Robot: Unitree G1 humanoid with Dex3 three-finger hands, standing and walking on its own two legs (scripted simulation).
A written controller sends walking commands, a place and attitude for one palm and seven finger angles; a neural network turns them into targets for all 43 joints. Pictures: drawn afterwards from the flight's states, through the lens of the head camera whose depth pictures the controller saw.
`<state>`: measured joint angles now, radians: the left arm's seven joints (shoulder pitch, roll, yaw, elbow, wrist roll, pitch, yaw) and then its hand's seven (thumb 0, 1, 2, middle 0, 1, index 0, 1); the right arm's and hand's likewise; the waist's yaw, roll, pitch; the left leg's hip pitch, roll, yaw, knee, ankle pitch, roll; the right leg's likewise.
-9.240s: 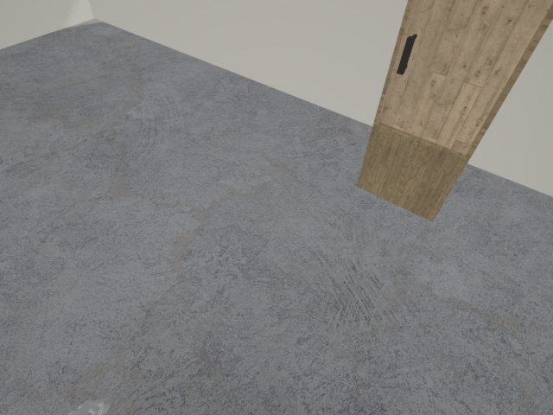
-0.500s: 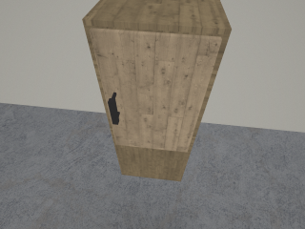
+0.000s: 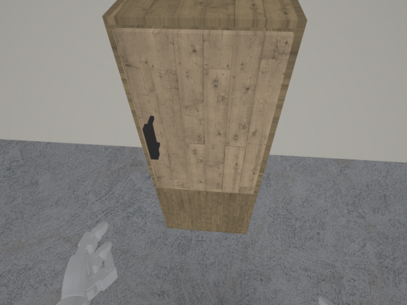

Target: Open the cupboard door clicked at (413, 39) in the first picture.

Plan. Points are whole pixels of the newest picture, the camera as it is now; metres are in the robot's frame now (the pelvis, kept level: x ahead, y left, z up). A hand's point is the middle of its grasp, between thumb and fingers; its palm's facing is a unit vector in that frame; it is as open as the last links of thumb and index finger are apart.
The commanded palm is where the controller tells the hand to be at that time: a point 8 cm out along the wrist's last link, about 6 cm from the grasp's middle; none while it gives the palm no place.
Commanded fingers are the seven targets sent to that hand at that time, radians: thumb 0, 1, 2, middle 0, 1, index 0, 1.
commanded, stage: raise the hand with hooked fingers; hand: left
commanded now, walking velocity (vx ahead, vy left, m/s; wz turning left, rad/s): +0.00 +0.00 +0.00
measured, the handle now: (153, 137) +0.55 +0.16 -0.03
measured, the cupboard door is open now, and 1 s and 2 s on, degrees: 0 0 0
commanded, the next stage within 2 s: move the hooked fingers beside the handle in 1.90 s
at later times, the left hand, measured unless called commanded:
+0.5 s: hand (104, 272) +0.20 +0.21 -0.05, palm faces -0.09 -0.99 -0.05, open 10.3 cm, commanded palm +0.17 +0.27 -0.04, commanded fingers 0.00 0.06 0.54 -0.26 -0.84 -0.26 -0.84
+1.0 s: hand (82, 250) +0.24 +0.26 -0.03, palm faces -0.05 -1.00 -0.07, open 13.2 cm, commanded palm +0.21 +0.31 -0.02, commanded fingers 0.00 -0.50 0.30 -0.30 -1.20 -0.30 -1.20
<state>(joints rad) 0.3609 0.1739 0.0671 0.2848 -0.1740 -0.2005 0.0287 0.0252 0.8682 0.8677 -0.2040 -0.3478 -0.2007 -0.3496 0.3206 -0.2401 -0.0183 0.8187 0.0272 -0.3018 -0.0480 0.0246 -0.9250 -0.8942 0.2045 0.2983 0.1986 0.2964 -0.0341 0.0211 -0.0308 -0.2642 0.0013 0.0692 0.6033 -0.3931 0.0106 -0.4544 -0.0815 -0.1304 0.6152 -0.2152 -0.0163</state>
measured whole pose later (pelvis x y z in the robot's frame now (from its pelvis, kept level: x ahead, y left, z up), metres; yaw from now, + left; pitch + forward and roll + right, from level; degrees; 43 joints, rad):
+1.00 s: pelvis -0.01 +0.02 -0.07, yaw +1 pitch +15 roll -3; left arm 0.22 0.35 0.33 0.16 -0.34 -0.38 -0.44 0.00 -0.30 0.39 -0.29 -1.07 -0.29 -1.08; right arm 0.25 -0.29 0.00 0.51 0.03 -0.24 -0.03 0.02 -0.90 -0.89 0.20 0.30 0.20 0.30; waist -0.02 -0.01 -0.11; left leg -0.78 0.02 0.01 1.13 -0.62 0.03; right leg -0.91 -0.08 -0.14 1.01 -0.36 -0.01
